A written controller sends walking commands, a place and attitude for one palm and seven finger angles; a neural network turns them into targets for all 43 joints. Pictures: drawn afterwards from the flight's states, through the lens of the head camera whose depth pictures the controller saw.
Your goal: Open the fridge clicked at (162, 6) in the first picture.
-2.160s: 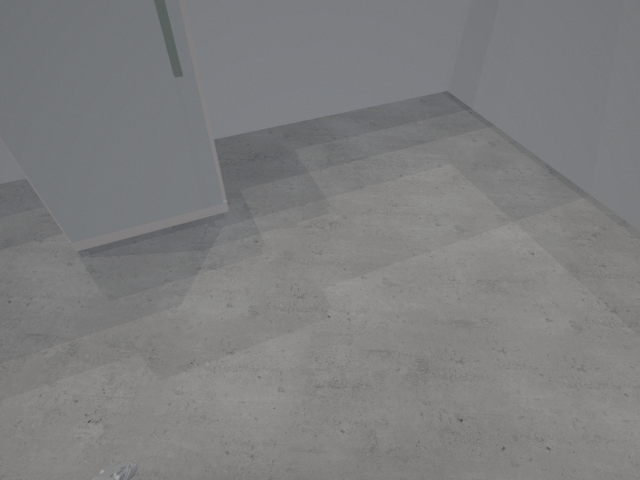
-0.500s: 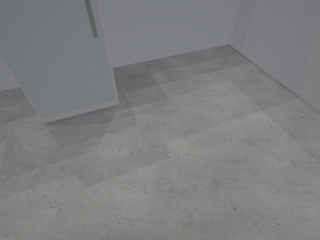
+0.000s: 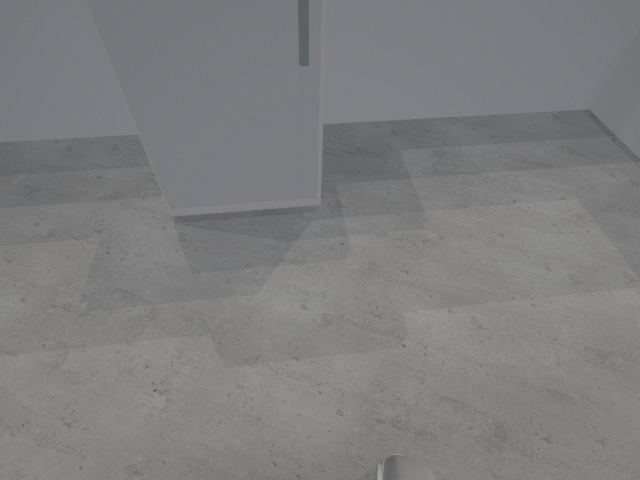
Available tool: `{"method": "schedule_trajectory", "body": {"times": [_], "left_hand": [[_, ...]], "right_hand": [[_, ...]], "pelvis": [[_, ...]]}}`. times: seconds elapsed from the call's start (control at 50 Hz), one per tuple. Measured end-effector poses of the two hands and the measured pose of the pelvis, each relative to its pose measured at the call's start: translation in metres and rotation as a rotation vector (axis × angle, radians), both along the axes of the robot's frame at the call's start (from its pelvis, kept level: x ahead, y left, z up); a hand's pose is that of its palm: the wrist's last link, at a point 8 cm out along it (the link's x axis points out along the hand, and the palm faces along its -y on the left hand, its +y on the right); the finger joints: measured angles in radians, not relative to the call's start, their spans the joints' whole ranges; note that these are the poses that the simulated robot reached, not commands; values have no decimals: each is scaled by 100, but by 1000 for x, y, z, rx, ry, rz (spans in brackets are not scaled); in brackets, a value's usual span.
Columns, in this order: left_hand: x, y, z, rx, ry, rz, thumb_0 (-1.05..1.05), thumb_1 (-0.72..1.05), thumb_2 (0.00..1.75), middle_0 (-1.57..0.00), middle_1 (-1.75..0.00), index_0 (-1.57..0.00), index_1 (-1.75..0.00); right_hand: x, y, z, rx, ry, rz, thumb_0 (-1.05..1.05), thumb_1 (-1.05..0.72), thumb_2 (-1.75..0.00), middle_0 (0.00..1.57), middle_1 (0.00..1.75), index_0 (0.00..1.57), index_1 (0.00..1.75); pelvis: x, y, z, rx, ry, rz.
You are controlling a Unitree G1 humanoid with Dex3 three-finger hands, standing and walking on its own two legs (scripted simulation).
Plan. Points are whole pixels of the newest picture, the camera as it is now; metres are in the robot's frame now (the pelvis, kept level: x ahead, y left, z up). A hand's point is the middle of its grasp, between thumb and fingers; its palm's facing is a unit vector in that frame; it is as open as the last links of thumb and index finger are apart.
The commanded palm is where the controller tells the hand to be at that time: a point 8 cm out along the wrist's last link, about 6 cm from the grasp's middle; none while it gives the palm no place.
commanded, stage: walk to a spot facing it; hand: right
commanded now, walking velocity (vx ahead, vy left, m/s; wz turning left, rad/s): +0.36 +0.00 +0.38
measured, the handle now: out of the picture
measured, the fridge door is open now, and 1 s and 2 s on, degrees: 0 0 0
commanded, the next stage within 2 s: none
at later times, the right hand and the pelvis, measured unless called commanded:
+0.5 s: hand (499, 387) +0.30 -0.29 -0.17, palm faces -0.17 +0.97 -0.17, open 7.4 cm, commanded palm none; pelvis +0.21 -0.10 +0.01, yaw +15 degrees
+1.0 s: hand (390, 270) +0.53 -0.13 -0.18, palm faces -0.50 +0.85 -0.19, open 7.4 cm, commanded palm none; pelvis +0.35 -0.03 -0.02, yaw +31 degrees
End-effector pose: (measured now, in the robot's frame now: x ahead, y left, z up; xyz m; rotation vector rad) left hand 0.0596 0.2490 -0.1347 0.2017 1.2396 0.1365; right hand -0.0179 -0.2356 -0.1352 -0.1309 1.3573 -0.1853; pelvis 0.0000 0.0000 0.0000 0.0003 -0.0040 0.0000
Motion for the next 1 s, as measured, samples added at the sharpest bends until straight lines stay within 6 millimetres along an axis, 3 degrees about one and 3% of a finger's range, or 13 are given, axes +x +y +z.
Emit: {"method": "schedule_trajectory", "body": {"times": [0.14,0.26,0.3,0.36,0.5,0.6,0.7,0.8,0.86,0.92,1.0], "left_hand": [[103,-30,17,-17,-169,2,0,91,90,-20,-30,-19,-30],[179,-69,15,7,-230,-13,0,91,90,-20,-30,-20,-30],[190,-79,15,26,-250,7,0,91,90,-20,-30,-20,-30],[182,-89,21,38,-230,82,0,91,90,-20,-30,-20,-30],[123,-99,28,86,-45,298,-1,94,90,-20,-30,-20,-30],[87,-118,22,63,100,418,-1,94,90,-20,-30,-20,-30],[70,-147,14,-6,216,517,0,92,90,-20,-30,-19,-30],[71,-169,3,-92,304,610,0,92,90,-20,-30,-20,-30],[79,-170,-8,-140,339,662,0,91,90,-20,-30,-20,-30],[97,-154,-25,-166,339,684,0,91,90,-20,-30,-20,-30],[152,-107,-28,-107,202,680,0,91,90,-20,-30,-20,-30]], "right_hand": [[48,-14,-3,28,37,32,0,-90,-90,21,30,20,30],[106,-52,-28,44,57,35,0,-90,-90,21,30,20,30],[131,-68,-37,48,73,57,0,-90,-90,21,30,20,30],[182,-87,-33,43,56,128,1,-90,-90,21,30,20,30],[319,-102,-9,34,-97,252,0,-91,-90,20,30,19,30],[391,-87,-3,42,-138,330,0,-91,-90,20,30,19,30],[448,-52,-6,67,-128,426,0,-91,-90,20,30,19,30],[503,2,-12,95,-128,539,0,-91,-90,20,30,19,30],[535,36,-18,104,-159,600,0,-91,-90,20,30,19,30],[560,58,-24,99,-221,618,0,-90,-90,20,30,19,30],[570,60,-18,61,-203,626,0,-90,-90,20,30,20,30]], "pelvis": [[55,-22,2,20,15,55],[117,-57,-14,40,16,102],[134,-68,-19,34,3,133],[156,-79,-12,41,-15,186],[206,-96,6,47,-16,263],[242,-97,7,31,-9,324],[274,-88,3,26,-5,378],[303,-70,-5,22,3,437],[321,-54,-15,22,9,473],[336,-36,-27,9,8,504],[347,-30,-21,19,-9,548]]}}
